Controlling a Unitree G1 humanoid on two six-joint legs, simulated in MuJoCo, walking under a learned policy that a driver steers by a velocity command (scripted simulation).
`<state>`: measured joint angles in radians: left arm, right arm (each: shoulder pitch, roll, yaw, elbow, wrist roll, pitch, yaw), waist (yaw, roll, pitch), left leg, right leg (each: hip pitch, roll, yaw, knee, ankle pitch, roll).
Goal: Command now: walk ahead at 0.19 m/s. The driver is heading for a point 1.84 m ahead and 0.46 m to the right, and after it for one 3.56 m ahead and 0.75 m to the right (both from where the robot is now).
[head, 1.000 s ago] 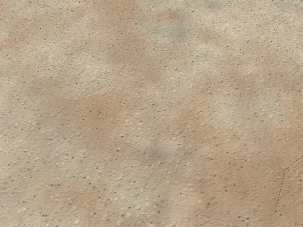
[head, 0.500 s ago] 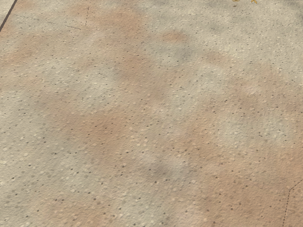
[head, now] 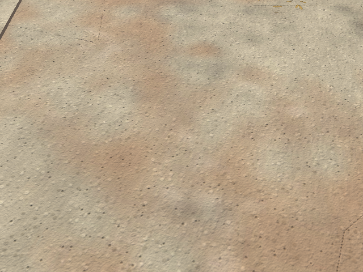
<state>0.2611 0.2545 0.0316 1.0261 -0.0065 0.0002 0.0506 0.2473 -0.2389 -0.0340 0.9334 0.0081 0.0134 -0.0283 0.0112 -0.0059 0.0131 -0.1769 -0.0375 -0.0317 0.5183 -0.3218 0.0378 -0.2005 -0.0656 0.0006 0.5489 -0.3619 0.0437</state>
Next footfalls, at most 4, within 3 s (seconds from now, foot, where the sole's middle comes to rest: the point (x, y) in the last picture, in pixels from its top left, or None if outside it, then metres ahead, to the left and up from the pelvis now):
0.64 left None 0.44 0.07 -0.77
1.18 right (233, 222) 0.74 -0.17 -0.77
1.62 left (180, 192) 0.88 0.04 -0.77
2.92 right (230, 135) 1.22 -0.20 -0.77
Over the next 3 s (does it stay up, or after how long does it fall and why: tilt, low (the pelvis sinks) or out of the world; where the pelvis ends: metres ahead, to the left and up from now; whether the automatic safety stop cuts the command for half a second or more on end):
stays up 1.09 -0.10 -0.02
